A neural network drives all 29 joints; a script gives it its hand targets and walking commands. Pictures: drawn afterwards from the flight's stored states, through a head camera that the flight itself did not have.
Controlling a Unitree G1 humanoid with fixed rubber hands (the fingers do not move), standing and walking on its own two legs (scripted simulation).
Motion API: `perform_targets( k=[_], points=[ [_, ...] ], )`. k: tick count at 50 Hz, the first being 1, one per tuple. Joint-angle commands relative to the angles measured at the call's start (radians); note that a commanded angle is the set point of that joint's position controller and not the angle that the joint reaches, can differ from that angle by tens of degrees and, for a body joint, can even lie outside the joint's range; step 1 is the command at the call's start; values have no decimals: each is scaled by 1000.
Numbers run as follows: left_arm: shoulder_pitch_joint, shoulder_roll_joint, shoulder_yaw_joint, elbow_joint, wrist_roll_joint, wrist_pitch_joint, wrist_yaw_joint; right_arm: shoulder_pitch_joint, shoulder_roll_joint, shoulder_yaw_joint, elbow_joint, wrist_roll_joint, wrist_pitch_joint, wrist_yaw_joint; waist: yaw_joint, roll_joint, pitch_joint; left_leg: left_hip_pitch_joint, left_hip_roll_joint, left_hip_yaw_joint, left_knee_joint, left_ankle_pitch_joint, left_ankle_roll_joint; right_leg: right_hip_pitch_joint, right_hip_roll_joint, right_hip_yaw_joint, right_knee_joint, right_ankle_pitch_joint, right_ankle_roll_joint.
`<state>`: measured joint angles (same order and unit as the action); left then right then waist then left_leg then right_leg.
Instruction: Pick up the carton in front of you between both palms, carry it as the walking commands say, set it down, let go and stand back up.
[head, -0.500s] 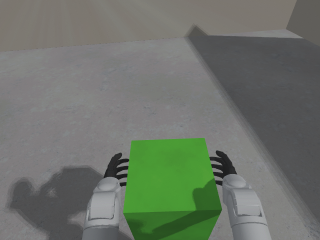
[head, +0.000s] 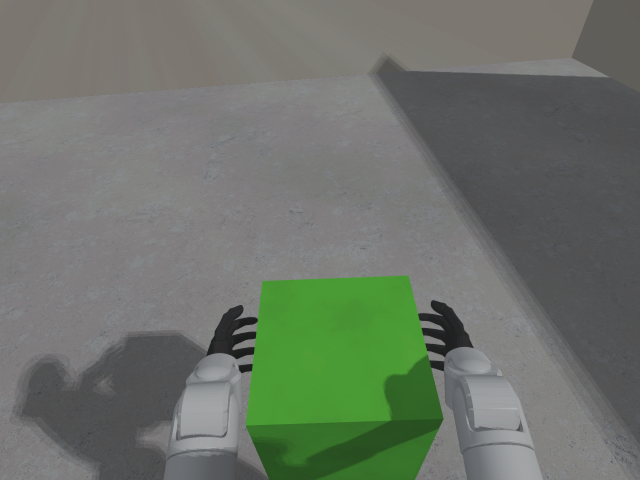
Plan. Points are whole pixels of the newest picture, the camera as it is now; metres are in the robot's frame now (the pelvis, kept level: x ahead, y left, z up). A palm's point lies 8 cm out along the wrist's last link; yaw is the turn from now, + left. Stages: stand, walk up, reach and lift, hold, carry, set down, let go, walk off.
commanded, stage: carry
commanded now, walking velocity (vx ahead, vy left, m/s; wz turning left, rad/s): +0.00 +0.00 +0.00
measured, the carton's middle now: (339, 385) +0.30 +0.00 -0.06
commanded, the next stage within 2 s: hold in 0.54 s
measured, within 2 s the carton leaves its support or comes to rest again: neither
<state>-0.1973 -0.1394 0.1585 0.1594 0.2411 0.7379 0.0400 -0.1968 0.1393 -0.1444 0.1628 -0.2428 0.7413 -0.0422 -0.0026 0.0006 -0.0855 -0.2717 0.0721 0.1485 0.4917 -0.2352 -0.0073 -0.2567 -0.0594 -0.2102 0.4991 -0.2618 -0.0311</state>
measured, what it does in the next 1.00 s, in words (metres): stands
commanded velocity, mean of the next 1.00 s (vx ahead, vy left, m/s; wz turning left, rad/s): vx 0.00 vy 0.00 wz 0.00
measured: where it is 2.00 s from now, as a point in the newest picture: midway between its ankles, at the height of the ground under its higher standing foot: outside the picture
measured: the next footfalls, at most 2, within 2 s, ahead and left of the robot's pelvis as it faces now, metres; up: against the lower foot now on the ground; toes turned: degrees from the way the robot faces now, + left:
none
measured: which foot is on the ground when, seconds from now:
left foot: down 0.00-1.00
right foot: down 0.00-1.00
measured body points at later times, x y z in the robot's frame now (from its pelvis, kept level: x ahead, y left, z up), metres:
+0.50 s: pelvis -0.01 -0.01 +0.00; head -0.03 -0.01 +0.45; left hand +0.29 +0.15 +0.03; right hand +0.29 -0.16 +0.03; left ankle +0.01 +0.12 -0.74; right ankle +0.00 -0.09 -0.74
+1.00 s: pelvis -0.03 +0.02 +0.00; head -0.08 +0.03 +0.45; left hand +0.29 +0.13 +0.04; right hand +0.25 -0.17 +0.05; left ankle +0.02 +0.13 -0.74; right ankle +0.00 -0.10 -0.74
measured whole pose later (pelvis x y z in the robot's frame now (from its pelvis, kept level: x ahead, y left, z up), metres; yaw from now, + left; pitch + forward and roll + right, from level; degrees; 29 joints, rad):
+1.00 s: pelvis -0.03 +0.02 +0.00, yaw -7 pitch -9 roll +0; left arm -0.28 -0.16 0.25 0.29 0.30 0.71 -0.01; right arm -0.27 0.15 -0.22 0.27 -0.29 0.73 0.00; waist 0.00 0.00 0.03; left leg -0.07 -0.01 -0.04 0.43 -0.21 0.00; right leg -0.09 0.02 0.00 0.42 -0.17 -0.01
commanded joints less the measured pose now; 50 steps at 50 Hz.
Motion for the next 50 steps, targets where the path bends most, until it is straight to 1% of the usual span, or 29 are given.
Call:
perform_targets(
  k=[1, 27, 28, 29, 30, 31, 32, 33, 34, 35, 36, 37, 40, 42, 44, 47, 50],
  points=[
    [-426, -915, -546, -64, -260, -41, -251, -440, 914, 545, -76, 264, -47, 250, 0, 2, -228, 64, 95, -91, -62, 161, 16, 76, -121, 122, -88, 155, 4],
    [-422, -914, -543, -61, -259, -44, -251, -438, 914, 546, -74, 263, -48, 249, 0, -2, -237, 51, 91, -89, -54, 144, 9, 61, -122, 127, -91, 164, -1],
    [-340, -924, -520, -67, -246, -38, -262, -355, 939, 519, -61, 251, -44, 257, -2, -26, -155, 191, -187, -199, -90, 287, 45, 221, 100, 305, -141, 426, -2],
    [-373, -900, -505, -102, -249, -48, -255, -376, 915, 522, -98, 257, -56, 254, 14, -24, -222, 186, -167, -220, -89, 323, 56, 282, 98, 326, -111, 510, 15],
    [-373, -898, -492, -96, -242, -50, -252, -386, 912, 512, -84, 249, -55, 250, 17, -24, -219, 162, -169, -228, -98, 310, 57, 312, 95, 334, -111, 512, 15],
    [-377, -902, -496, -110, -230, -52, -257, -384, 904, 499, -83, 221, -60, 246, 5, -15, -209, 129, -165, -234, -115, 277, 47, 364, 94, 337, -123, 458, 3],
    [-381, -897, -503, -106, -229, -54, -256, -387, 897, 486, -84, 215, -61, 246, -1, -18, -187, 148, -167, -232, -125, 279, 44, 353, 94, 332, -126, 468, 14],
    [-405, -900, -512, -98, -234, -56, -256, -396, 897, 482, -73, 213, -63, 243, -14, -11, -184, 165, -165, -236, -128, 266, 38, 349, 99, 330, -132, 435, 15],
    [-425, -887, -517, -93, -247, -58, -264, -372, 889, 461, -50, 197, -66, 236, -25, -25, -173, 120, -163, -236, -131, 221, 32, 401, 106, 323, -147, 361, 7],
    [-437, -881, -513, -83, -249, -61, -272, -377, 888, 451, -31, 181, -66, 237, -16, -21, -135, 59, -167, -233, -141, 182, 25, 422, 105, 313, -144, 340, 7],
    [-455, -887, -506, -54, -242, -63, -275, -411, 901, 452, -18, 187, -66, 241, -21, -30, -123, 83, -168, -232, -147, 136, 31, 381, 101, 316, -149, 285, 15],
    [-455, -894, -495, -29, -230, -65, -276, -443, 910, 464, -15, 201, -65, 248, -11, -32, -105, 102, -165, -230, -150, 106, 37, 343, 102, 317, -153, 235, 19],
    [-448, -910, -441, 29, -197, -66, -277, -535, 937, 498, -18, 240, -61, 275, 44, -39, -89, 84, -163, -229, -152, 45, 49, 321, 103, 309, -159, 126, 29],
    [-464, -926, -420, 59, -192, -68, -285, -563, 943, 490, 0, 240, -58, 289, 49, -47, -81, 72, -155, -235, -156, 21, 50, 321, 102, 304, -162, 85, 29],
    [-493, -939, -413, 89, -194, -66, -295, -567, 946, 468, 33, 229, -53, 294, 34, -36, -69, 70, -149, -236, -160, -10, 48, 311, 102, 303, -163, 52, 26],
    [-536, -960, -422, 121, -198, -59, -308, -566, 950, 431, 84, 217, -49, 302, 9, 6, -51, 89, -140, -234, -171, -53, 41, 275, 107, 298, -161, 13, 15],
    [-578, -979, -426, 135, -197, -54, -313, -572, 954, 397, 132, 210, -50, 313, -4, 48, -33, 89, -127, -240, -190, -101, 33, 255, 117, 284, -151, -8, 6]
  ],
)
